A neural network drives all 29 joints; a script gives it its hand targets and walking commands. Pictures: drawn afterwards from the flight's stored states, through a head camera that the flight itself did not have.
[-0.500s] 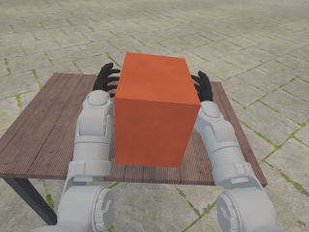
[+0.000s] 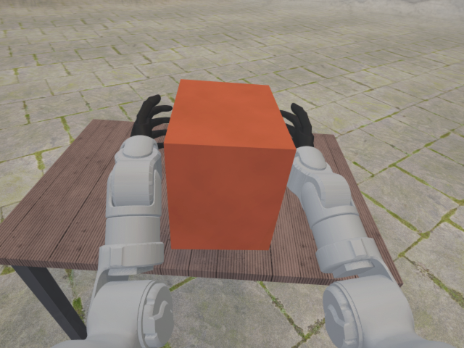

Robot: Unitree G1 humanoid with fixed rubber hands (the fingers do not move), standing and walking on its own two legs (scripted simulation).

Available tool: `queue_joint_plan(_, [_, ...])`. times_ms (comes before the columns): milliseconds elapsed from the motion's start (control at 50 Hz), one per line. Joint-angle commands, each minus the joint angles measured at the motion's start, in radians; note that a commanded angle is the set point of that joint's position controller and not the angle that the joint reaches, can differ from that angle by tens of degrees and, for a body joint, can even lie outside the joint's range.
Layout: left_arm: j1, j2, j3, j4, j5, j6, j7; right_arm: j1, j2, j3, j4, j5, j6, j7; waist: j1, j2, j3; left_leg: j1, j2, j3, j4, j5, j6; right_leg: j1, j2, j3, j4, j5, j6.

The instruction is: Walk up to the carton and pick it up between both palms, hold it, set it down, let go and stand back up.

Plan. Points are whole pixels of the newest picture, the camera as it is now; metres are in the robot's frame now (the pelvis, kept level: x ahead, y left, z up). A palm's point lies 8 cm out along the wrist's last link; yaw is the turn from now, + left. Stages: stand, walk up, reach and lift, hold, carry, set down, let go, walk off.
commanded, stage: hold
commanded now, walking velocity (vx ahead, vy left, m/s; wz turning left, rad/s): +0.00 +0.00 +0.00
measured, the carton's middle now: (223, 161) +0.38 +0.01 +0.19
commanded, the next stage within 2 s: none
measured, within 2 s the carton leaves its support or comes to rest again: neither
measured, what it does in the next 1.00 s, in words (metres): stands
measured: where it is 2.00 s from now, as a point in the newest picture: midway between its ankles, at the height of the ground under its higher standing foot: outside the picture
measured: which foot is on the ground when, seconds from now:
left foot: down 0.00-1.00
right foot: down 0.00-1.00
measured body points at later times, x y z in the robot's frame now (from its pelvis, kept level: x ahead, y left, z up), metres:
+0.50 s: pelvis +0.01 +0.00 +0.00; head -0.03 +0.02 +0.45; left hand +0.40 +0.13 +0.23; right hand +0.40 -0.12 +0.21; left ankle +0.01 +0.13 -0.75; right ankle +0.05 -0.12 -0.75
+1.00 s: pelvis +0.01 +0.00 +0.00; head -0.04 +0.03 +0.45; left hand +0.39 +0.14 +0.23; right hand +0.39 -0.12 +0.21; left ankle +0.01 +0.13 -0.75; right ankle +0.05 -0.12 -0.75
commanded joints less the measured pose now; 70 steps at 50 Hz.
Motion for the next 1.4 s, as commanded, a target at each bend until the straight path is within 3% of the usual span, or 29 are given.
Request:
queue_joint_plan(0, [-0.737,-0.63,-0.485,-0.036,-0.163,-0.081,-0.141,-0.927,0.631,0.372,-0.335,0.088,-0.072,0.115,-0.011,0.068,-0.463,-0.11,-0.074,0.063,-0.096,0.174,-0.009,0.252,0.08,-0.001,0.0,0.027,0.043])
queue_joint_plan(80, [-0.729,-0.623,-0.457,0.016,-0.158,-0.084,-0.148,-0.94,0.635,0.36,-0.319,0.08,-0.071,0.112,-0.009,0.051,-0.47,-0.124,-0.08,0.067,-0.103,0.129,0.001,0.253,0.071,0.004,-0.006,0.011,0.049])
queue_joint_plan(200, [-0.73,-0.594,-0.434,0.004,-0.16,-0.092,-0.16,-0.927,0.646,0.377,-0.321,0.095,-0.064,0.1,-0.01,0.032,-0.502,-0.111,-0.094,0.068,-0.091,0.16,0.003,0.278,0.064,0.008,0.001,0.079,0.06])
queue_joint_plan(280, [-0.752,-0.611,-0.483,-0.073,-0.186,-0.103,-0.149,-0.926,0.656,0.426,-0.377,0.135,-0.067,0.093,-0.014,0.073,-0.581,-0.063,-0.099,0.057,-0.052,0.278,-0.017,0.297,0.071,0.005,0.022,0.168,0.059])
queue_joint_plan(320, [-0.727,-0.603,-0.48,-0.064,-0.185,-0.096,-0.148,-0.934,0.653,0.445,-0.41,0.144,-0.062,0.085,-0.006,0.056,-0.572,-0.062,-0.1,0.056,-0.048,0.282,-0.014,0.291,0.073,0.005,0.019,0.17,0.063])
queue_joint_plan(400, [-0.715,-0.589,-0.469,-0.071,-0.168,-0.089,-0.154,-0.876,0.641,0.435,-0.365,0.141,-0.045,0.084,-0.009,0.053,-0.501,-0.067,-0.092,0.057,-0.067,0.261,-0.016,0.274,0.074,0.004,0.013,0.138,0.057])
queue_joint_plan(500, [-0.701,-0.617,-0.542,-0.176,-0.207,-0.09,-0.145,-0.873,0.637,0.486,-0.479,0.18,-0.052,0.072,-0.032,0.076,-0.601,0.001,-0.096,0.042,-0.012,0.411,-0.041,0.306,0.085,-0.001,0.034,0.273,0.061])
queue_joint_plan(580, [-0.654,-0.594,-0.499,-0.118,-0.16,-0.067,-0.154,-0.832,0.604,0.453,-0.42,0.154,-0.036,0.073,-0.021,0.063,-0.473,-0.024,-0.091,0.049,-0.048,0.328,-0.033,0.265,0.081,-0.004,0.011,0.177,0.055])
queue_joint_plan(660, [-0.649,-0.613,-0.516,-0.135,-0.153,-0.055,-0.17,-0.811,0.573,0.411,-0.401,0.134,-0.043,0.085,-0.042,0.091,-0.439,-0.018,-0.075,0.05,-0.062,0.33,-0.049,0.254,0.087,-0.012,0.008,0.138,0.041])
queue_joint_plan(720, [-0.669,-0.631,-0.553,-0.18,-0.18,-0.064,-0.161,-0.844,0.59,0.435,-0.462,0.145,-0.057,0.088,-0.045,0.101,-0.516,0.002,-0.078,0.045,-0.034,0.394,-0.055,0.28,0.091,-0.012,0.019,0.191,0.044])
queue_joint_plan(820, [-0.659,-0.63,-0.551,-0.164,-0.174,-0.063,-0.149,-0.843,0.576,0.431,-0.45,0.138,-0.059,0.095,-0.038,0.098,-0.498,0.013,-0.072,0.04,-0.034,0.404,-0.055,0.257,0.095,-0.014,0.015,0.172,0.038])
queue_joint_plan(920, [-0.657,-0.618,-0.51,-0.11,-0.151,-0.059,-0.148,-0.855,0.575,0.408,-0.404,0.112,-0.067,0.107,-0.016,0.084,-0.454,-0.024,-0.069,0.05,-0.062,0.327,-0.037,0.247,0.091,-0.011,0.006,0.094,0.032])
queue_joint_plan(1060, [-0.706,-0.622,-0.513,-0.092,-0.169,-0.078,-0.148,-0.881,0.611,0.396,-0.387,0.097,-0.074,0.11,-0.024,0.073,-0.489,-0.036,-0.079,0.056,-0.066,0.269,-0.025,0.245,0.081,-0.007,0.003,0.091,0.042])
queue_joint_plan(1180, [-0.695,-0.611,-0.484,-0.066,-0.161,-0.083,-0.152,-0.901,0.628,0.418,-0.383,0.112,-0.076,0.1,-0.009,0.063,-0.499,-0.049,-0.091,0.056,-0.06,0.272,-0.013,0.276,0.073,0.001,0.008,0.139,0.05])
queue_joint_plan(1260, [-0.735,-0.603,-0.487,-0.071,-0.171,-0.095,-0.155,-0.895,0.629,0.403,-0.368,0.108,-0.069,0.097,-0.026,0.067,-0.513,-0.046,-0.094,0.054,-0.063,0.24,-0.016,0.252,0.07,0.001,0.007,0.115,0.056])
queue_joint_plan(1320, [-0.723,-0.592,-0.459,-0.031,-0.154,-0.096,-0.157,-0.897,0.63,0.396,-0.344,0.097,-0.066,0.101,-0.01,0.047,-0.48,-0.07,-0.091,0.058,-0.083,0.194,-0.001,0.252,0.069,0.001,0.001,0.078,0.053])
queue_joint_plan(1380, [-0.722,-0.602,-0.471,-0.044,-0.165,-0.098,-0.156,-0.913,0.635,0.407,-0.371,0.111,-0.074,0.099,-0.008,0.057,-0.522,-0.055,-0.092,0.057,-0.07,0.228,-0.007,0.263,0.072,0.003,0.01,0.112,0.051])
